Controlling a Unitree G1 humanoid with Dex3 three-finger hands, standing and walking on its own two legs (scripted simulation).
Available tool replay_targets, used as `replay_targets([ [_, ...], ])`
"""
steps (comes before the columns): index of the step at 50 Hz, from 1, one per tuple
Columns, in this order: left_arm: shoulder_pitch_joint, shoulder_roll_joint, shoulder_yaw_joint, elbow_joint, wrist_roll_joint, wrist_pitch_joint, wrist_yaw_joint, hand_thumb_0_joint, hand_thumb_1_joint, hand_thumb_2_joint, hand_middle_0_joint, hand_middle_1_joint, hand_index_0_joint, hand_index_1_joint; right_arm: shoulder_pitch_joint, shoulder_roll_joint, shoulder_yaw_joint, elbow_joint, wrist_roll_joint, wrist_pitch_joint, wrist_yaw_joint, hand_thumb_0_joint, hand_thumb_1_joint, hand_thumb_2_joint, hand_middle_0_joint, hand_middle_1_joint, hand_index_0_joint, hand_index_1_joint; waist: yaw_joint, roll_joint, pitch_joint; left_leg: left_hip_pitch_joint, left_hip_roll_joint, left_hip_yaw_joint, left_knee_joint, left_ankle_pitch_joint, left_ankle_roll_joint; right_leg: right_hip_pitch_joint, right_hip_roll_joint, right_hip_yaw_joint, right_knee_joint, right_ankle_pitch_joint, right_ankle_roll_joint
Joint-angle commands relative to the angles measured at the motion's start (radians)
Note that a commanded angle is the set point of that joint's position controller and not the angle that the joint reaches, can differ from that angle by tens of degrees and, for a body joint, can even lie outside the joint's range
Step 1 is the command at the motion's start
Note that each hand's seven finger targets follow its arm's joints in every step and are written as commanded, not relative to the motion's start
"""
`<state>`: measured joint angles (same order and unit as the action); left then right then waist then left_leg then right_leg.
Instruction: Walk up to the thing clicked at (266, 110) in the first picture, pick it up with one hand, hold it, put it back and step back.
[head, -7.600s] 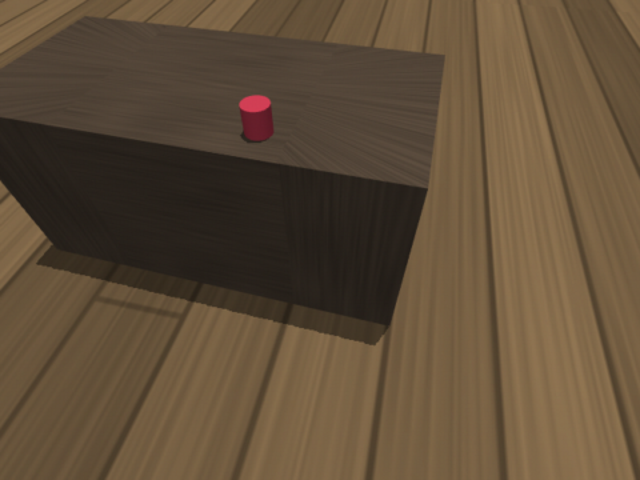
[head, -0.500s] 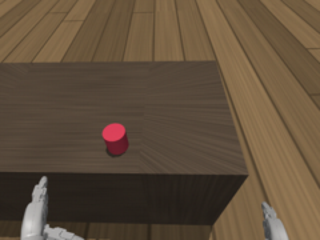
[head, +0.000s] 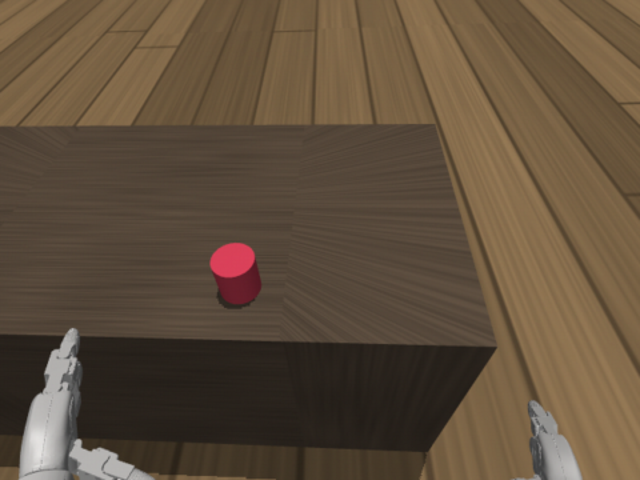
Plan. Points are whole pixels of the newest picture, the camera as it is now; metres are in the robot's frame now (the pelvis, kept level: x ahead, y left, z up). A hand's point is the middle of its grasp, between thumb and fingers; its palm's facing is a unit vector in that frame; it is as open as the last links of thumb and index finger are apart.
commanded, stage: rise first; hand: left
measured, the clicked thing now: (236, 273) +0.47 +0.18 -0.09
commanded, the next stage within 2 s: go down in 0.12 s
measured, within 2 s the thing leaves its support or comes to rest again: neither
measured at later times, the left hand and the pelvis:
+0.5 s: hand (105, 393) +0.21 +0.27 +0.03, palm faces +0.32 -0.91 -0.26, open 17.6 cm; pelvis +0.00 +0.00 -0.01, yaw +1 degrees
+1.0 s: hand (91, 332) +0.28 +0.31 +0.04, palm faces +0.20 -0.98 -0.04, open 17.7 cm; pelvis +0.01 +0.02 -0.01, yaw -1 degrees
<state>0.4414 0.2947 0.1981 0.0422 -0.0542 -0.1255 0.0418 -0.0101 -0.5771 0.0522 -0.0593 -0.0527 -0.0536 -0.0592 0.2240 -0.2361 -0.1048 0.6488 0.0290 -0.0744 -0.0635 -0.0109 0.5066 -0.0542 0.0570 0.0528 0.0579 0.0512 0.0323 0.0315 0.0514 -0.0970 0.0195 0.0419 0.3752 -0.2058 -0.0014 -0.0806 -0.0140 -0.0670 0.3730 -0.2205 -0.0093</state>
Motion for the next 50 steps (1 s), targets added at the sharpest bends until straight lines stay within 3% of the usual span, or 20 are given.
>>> replay_targets([
  [1, -0.053, 0.16, 0.085, -0.176, -0.001, -0.079, 0.009, 0.0, -0.592, 0.065, -0.049, -0.051, -0.038, -0.063, -0.089, -0.135, -0.05, -0.13, -0.002, -0.062, -0.002, 0.0, 0.521, -0.052, 0.052, 0.051, 0.051, 0.051, 0.006, -0.005, -0.04, -0.013, -0.016, 0.004, -0.067, 0.096, 0.023, -0.038, 0.003, 0.002, -0.071, 0.093, -0.008],
  [3, -0.07, 0.152, 0.071, -0.182, 0.002, -0.087, 0.006, 0.0, -0.606, 0.071, -0.054, -0.057, -0.042, -0.07, -0.094, -0.111, -0.025, -0.14, -0.002, -0.066, 0.002, 0.0, 0.511, -0.057, 0.052, 0.051, 0.051, 0.051, 0.005, -0.015, -0.038, -0.019, -0.018, 0.005, -0.064, 0.076, 0.024, -0.042, 0.001, 0.003, -0.078, 0.073, -0.005],
  [4, -0.068, 0.197, 0.125, -0.187, 0.0, -0.089, 0.011, 0.0, -0.604, 0.073, -0.052, -0.055, -0.04, -0.068, -0.088, -0.151, -0.06, -0.124, -0.005, -0.066, -0.002, 0.0, 0.517, -0.056, 0.052, 0.051, 0.051, 0.051, 0.014, -0.003, -0.05, -0.02, -0.014, 0.003, -0.068, 0.078, 0.023, -0.033, 0.003, 0.002, -0.073, 0.077, -0.008],
  [9, -0.052, 0.155, 0.073, -0.172, 0.004, -0.095, 0.007, 0.0, -0.608, 0.078, -0.055, -0.06, -0.044, -0.073, -0.093, -0.13, -0.044, -0.095, -0.006, -0.073, -0.003, 0.0, 0.51, -0.06, 0.052, 0.052, 0.051, 0.052, 0.004, -0.005, -0.054, -0.011, -0.016, 0.002, -0.058, 0.09, 0.024, -0.048, 0.002, 0.003, -0.068, 0.087, -0.006],
  [11, -0.052, 0.179, 0.098, -0.167, 0.005, -0.098, 0.013, 0.0, -0.61, 0.08, -0.055, -0.059, -0.042, -0.073, -0.119, -0.165, -0.061, -0.129, -0.006, -0.08, -0.006, 0.0, 0.51, -0.06, 0.053, 0.052, 0.051, 0.052, 0.005, -0.017, -0.084, -0.006, -0.013, -0.003, -0.059, 0.099, 0.022, -0.028, 0.007, -0.001, -0.065, 0.092, -0.008],
  [12, -0.047, 0.17, 0.087, -0.161, 0.006, -0.099, 0.011, 0.0, -0.611, 0.0, -0.062, -0.057, -0.076, -0.047, -0.124, -0.143, -0.04, -0.126, -0.006, -0.08, -0.005, 0.0, 0.508, -0.051, 0.052, 0.051, 0.051, 0.051, 0.01, -0.017, -0.074, -0.008, -0.013, -0.002, -0.059, 0.096, 0.023, -0.031, 0.006, 0.0, -0.068, 0.089, -0.008],
  [13, -0.115, 0.054, 0.044, -0.233, -0.026, -0.119, -0.012, 0.0, -0.611, 0.041, -0.068, -0.086, -0.071, -0.087, -0.153, -0.062, 0.028, -0.123, -0.015, -0.084, 0.012, 0.0, 0.504, -0.052, 0.051, 0.05, 0.05, 0.05, 0.005, -0.009, -0.097, -0.052, -0.022, -0.006, -0.011, 0.073, 0.022, -0.06, -0.001, 0.012, -0.043, 0.068, 0.001],
  [15, -0.127, 0.163, 0.159, -0.167, -0.034, -0.128, -0.014, 0.0, -0.611, 0.06, -0.067, -0.096, -0.064, -0.103, -0.144, -0.159, -0.047, -0.139, -0.017, -0.09, 0.001, 0.0, 0.492, -0.057, 0.051, 0.05, 0.05, 0.05, 0.002, -0.035, -0.122, -0.047, -0.022, -0.005, -0.002, 0.064, 0.021, -0.059, -0.004, 0.018, -0.043, 0.057, 0.006],
  [17, -0.193, 0.18, 0.154, -0.172, -0.019, -0.143, -0.022, 0.0, -0.611, 0.052, -0.067, -0.093, -0.07, -0.094, -0.112, -0.115, -0.01, -0.136, -0.02, -0.087, 0.003, 0.0, 0.505, -0.052, 0.051, 0.05, 0.05, 0.05, -0.012, -0.036, -0.115, -0.059, -0.022, -0.006, 0.008, 0.045, 0.024, -0.077, -0.008, 0.022, -0.04, 0.044, 0.006],
  [20, -0.243, 0.218, 0.189, -0.113, -0.025, -0.157, -0.04, 0.0, -0.611, 0.063, -0.058, -0.094, -0.064, -0.092, -0.087, -0.162, -0.062, -0.107, -0.022, -0.083, -0.006, 0.0, 0.52, -0.048, 0.051, 0.049, 0.05, 0.049, -0.027, -0.03, -0.118, -0.062, -0.031, -0.006, 0.025, 0.056, 0.026, -0.103, -0.019, 0.029, -0.024, 0.07, 0.01],
  [21, -0.289, 0.239, 0.212, -0.087, -0.037, -0.163, -0.049, 0.0, -0.611, 0.06, -0.061, -0.097, -0.068, -0.095, -0.101, -0.173, -0.075, -0.097, -0.019, -0.083, -0.008, 0.0, 0.52, -0.047, 0.051, 0.049, 0.05, 0.049, -0.031, -0.02, -0.12, -0.064, -0.033, -0.005, 0.034, 0.05, 0.025, -0.109, -0.022, 0.034, -0.021, 0.066, 0.013],
  [23, -0.37, 0.24, 0.224, -0.065, -0.063, -0.177, -0.076, 0.0, -0.611, 0.068, -0.057, -0.092, -0.063, -0.092, -0.119, -0.107, -0.028, -0.073, -0.012, -0.088, -0.002, 0.0, 0.515, -0.049, 0.051, 0.049, 0.05, 0.049, -0.023, 0.005, -0.118, -0.087, -0.03, -0.011, 0.039, 0.042, 0.023, -0.126, -0.022, 0.03, -0.007, 0.064, 0.01],
  [24, -0.407, 0.258, 0.24, -0.035, -0.079, -0.183, -0.092, 0.0, -0.611, 0.084, -0.053, -0.096, -0.056, -0.098, -0.114, -0.131, -0.04, -0.088, -0.009, -0.091, -0.004, 0.0, 0.509, -0.052, 0.051, 0.049, 0.05, 0.049, -0.04, -0.004, -0.129, -0.084, -0.026, -0.014, 0.041, 0.041, 0.022, -0.128, -0.019, 0.028, 0.0, 0.069, 0.01],
  [28, -0.505, 0.299, 0.255, 0.077, -0.129, -0.193, -0.188, 0.0, -0.611, 0.078, -0.051, -0.092, -0.06, -0.09, -0.121, -0.126, -0.024, -0.07, 0.007, -0.09, -0.013, 0.0, 0.519, -0.049, 0.051, 0.049, 0.05, 0.049, -0.045, 0.023, -0.164, -0.08, -0.024, -0.022, 0.049, 0.077, 0.025, -0.122, -0.016, 0.025, 0.019, 0.111, 0.002],
  [29, -0.512, 0.302, 0.259, 0.119, -0.145, -0.196, -0.221, 0.0, -0.611, 0.079, -0.045, -0.086, -0.054, -0.084, -0.128, -0.096, 0.009, -0.053, 0.011, -0.09, -0.012, 0.0, 0.523, -0.05, 0.051, 0.05, 0.05, 0.05, -0.038, 0.03, -0.14, -0.1, -0.028, -0.023, 0.055, 0.074, 0.025, -0.133, -0.017, 0.025, 0.022, 0.104, 0.003],
  [37, -0.583, 0.36, 0.311, 0.292, -0.24, -0.194, -0.386, 0.0, -0.611, 0.063, -0.046, -0.055, -0.051, -0.056, -0.138, -0.165, -0.004, -0.095, 0.018, -0.087, -0.017, 0.0, 0.504, -0.057, 0.051, 0.05, 0.05, 0.05, -0.009, 0.042, -0.237, -0.099, 0.0, -0.046, 0.066, 0.23, 0.004, -0.102, 0.008, 0.012, 0.069, 0.179, -0.017],
  [41, -0.598, 0.347, 0.31, 0.258, -0.246, -0.209, -0.403, 0.0, -0.611, 0.039, -0.052, -0.036, -0.057, -0.037, -0.121, -0.145, 0.011, -0.097, 0.012, -0.084, -0.011, 0.0, 0.506, -0.055, 0.051, 0.049, 0.05, 0.049, 0.008, 0.062, -0.299, -0.069, 0.008, -0.05, 0.085, 0.336, -0.001, -0.097, 0.012, 0.015, 0.086, 0.213, -0.021],
  [43, -0.605, 0.365, 0.332, 0.272, -0.25, -0.213, -0.398, 0.0, -0.611, 0.037, -0.058, -0.035, -0.06, -0.038, -0.116, -0.179, -0.015, -0.09, 0.012, -0.08, -0.014, 0.0, 0.505, -0.056, 0.051, 0.049, 0.05, 0.049, 0.011, 0.057, -0.289, -0.071, 0.021, -0.058, 0.082, 0.358, -0.007, -0.114, 0.019, 0.012, 0.087, 0.19, -0.022],
  [44, -0.631, 0.345, 0.308, 0.265, -0.249, -0.217, -0.397, 0.0, -0.61, 0.042, -0.055, -0.03, -0.058, -0.033, -0.116, -0.167, -0.013, -0.078, 0.011, -0.076, -0.013, 0.0, 0.502, -0.057, 0.051, 0.049, 0.05, 0.049, 0.0, 0.07, -0.281, -0.074, 0.02, -0.056, 0.084, 0.349, -0.007, -0.131, 0.017, 0.017, 0.083, 0.18, -0.022],
  [50, -0.723, 0.381, 0.316, 0.266, -0.234, -0.243, -0.39, 0.0, -0.585, 0.038, -0.064, -0.032, -0.068, -0.032, -0.108, -0.192, -0.033, -0.044, 0.005, -0.08, -0.029, 0.0, 0.506, -0.056, 0.051, 0.049, 0.05, 0.049, -0.018, 0.058, -0.27, -0.083, 0.014, -0.055, 0.08, 0.257, -0.003, -0.151, 0.014, 0.021, 0.082, 0.168, -0.018],
])
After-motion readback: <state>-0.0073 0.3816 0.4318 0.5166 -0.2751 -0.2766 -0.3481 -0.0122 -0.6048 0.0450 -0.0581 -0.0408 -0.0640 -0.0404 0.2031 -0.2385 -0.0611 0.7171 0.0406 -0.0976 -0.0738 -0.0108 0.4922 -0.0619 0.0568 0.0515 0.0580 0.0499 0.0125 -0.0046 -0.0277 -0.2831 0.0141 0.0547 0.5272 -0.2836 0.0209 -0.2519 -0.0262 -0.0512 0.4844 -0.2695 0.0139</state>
